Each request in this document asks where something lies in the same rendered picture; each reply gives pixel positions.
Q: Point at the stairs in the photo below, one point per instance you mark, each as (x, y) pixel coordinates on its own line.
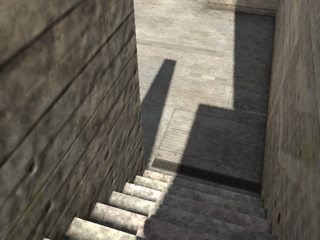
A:
(163, 207)

